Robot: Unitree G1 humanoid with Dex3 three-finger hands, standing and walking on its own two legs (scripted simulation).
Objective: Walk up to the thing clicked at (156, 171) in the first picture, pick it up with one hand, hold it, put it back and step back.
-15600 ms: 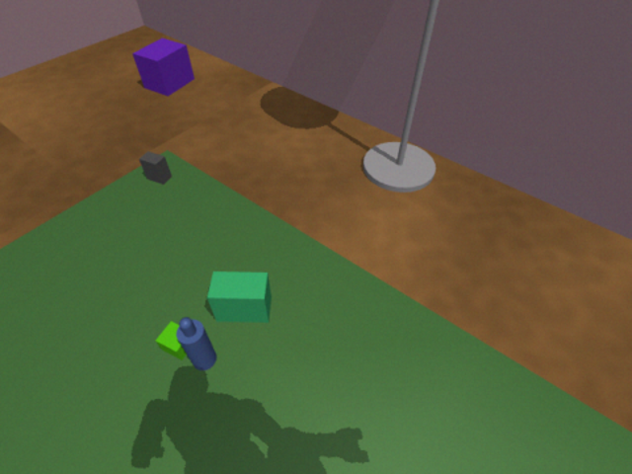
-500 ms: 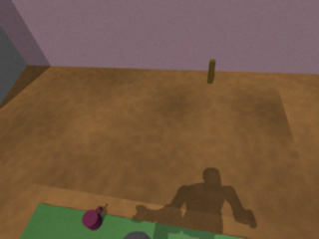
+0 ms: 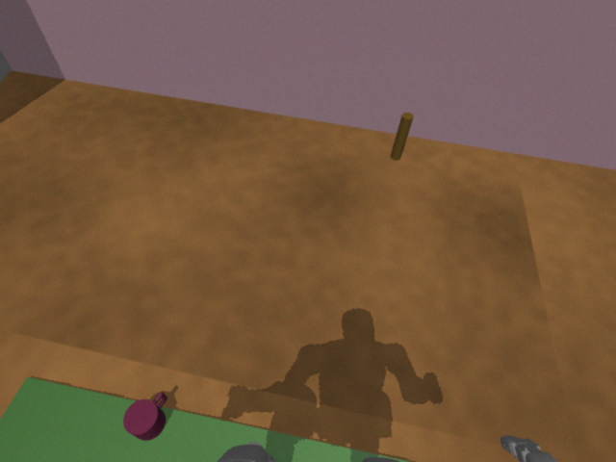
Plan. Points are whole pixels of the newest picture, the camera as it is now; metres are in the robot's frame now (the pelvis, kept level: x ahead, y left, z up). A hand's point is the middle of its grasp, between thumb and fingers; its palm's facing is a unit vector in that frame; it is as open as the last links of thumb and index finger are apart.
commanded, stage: walk up
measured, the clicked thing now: out of the picture -0.08 -1.04 -0.70
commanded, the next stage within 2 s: stand in 1.06 s
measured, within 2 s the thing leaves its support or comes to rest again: neither
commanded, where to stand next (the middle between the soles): +0.09 +0.01 m, yaw -2 degrees
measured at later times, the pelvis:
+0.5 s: pelvis +0.03 -0.01 +0.02, yaw -1 degrees
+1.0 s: pelvis +0.05 +0.00 +0.02, yaw -3 degrees
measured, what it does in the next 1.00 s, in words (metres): stands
